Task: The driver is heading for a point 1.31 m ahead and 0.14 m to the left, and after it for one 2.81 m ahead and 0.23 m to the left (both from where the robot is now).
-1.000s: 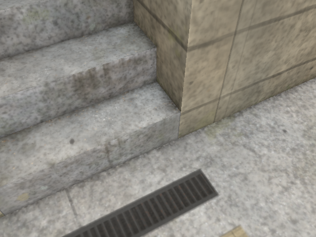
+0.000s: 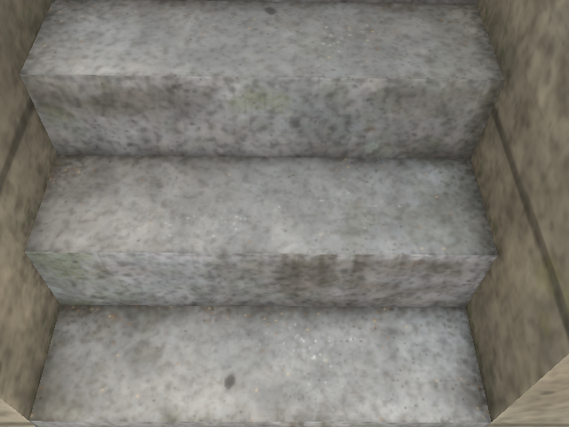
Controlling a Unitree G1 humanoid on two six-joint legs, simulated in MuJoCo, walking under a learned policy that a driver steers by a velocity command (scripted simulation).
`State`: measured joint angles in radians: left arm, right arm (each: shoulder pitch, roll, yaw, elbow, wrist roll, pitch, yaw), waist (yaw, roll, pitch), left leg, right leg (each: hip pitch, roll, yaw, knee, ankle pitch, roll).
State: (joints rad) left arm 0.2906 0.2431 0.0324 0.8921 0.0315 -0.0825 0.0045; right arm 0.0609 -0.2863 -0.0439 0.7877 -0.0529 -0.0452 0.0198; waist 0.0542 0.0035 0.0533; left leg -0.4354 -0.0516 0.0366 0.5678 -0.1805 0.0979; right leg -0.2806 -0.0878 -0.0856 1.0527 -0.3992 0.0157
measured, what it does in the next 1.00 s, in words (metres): walks ahead, turning left: right foot, then left foot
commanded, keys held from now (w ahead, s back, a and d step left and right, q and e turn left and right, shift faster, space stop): w+q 0.38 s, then w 0.42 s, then w+e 0.20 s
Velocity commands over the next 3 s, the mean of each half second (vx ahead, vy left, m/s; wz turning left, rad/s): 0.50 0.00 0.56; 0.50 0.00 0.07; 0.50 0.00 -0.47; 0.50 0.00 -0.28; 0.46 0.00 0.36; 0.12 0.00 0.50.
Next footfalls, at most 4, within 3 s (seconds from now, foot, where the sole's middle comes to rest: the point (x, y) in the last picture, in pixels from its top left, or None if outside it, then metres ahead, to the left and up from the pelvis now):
0.36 right None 0.24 -0.09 -0.76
0.76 left None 0.23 0.15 -0.76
1.22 right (323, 381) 0.46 -0.03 -0.56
1.70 left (232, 204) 0.72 0.17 -0.35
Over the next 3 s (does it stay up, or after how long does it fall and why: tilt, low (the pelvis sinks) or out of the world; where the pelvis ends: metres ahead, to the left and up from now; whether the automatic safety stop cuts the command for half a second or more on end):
stays up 1.13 0.09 0.81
